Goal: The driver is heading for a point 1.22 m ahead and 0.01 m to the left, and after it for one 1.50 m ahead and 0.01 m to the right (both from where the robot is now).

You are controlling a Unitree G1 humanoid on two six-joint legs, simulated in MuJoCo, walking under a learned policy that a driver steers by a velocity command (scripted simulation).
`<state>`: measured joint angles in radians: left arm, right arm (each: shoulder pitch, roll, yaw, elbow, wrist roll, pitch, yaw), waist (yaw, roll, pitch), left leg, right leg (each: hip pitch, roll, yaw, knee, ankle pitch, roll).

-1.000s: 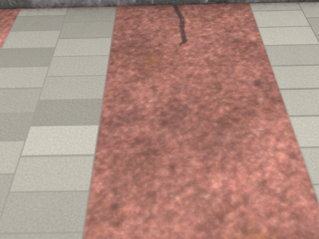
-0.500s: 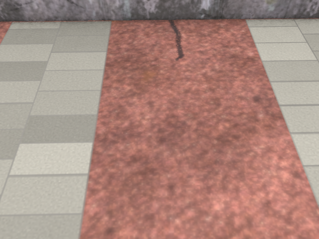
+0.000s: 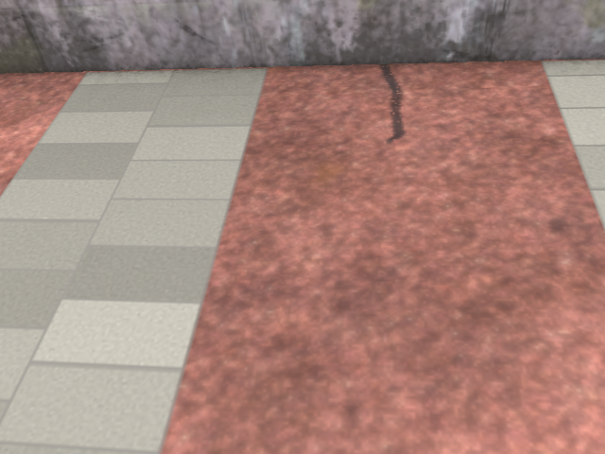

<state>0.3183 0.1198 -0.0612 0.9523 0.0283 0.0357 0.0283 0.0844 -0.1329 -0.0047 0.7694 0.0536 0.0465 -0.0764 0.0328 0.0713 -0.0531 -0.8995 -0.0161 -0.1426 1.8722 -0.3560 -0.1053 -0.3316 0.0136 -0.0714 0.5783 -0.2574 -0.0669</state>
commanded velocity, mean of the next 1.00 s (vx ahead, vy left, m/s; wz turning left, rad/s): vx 0.07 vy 0.00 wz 0.01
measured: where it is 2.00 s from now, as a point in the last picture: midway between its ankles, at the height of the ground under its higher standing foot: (357, 434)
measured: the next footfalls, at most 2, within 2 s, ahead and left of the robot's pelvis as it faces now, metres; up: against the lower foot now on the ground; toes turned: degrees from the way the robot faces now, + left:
left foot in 0.20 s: +0.02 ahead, +0.21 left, +0.18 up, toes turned +3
left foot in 0.66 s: +0.18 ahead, +0.20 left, +0.00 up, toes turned -4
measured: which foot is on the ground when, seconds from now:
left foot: up 0.00-0.18, down 0.20-0.56, up 0.58-0.64, down 0.66-0.98, up 1.00-1.00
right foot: down 0.00-0.74, up 0.76-0.96, down 0.98-1.00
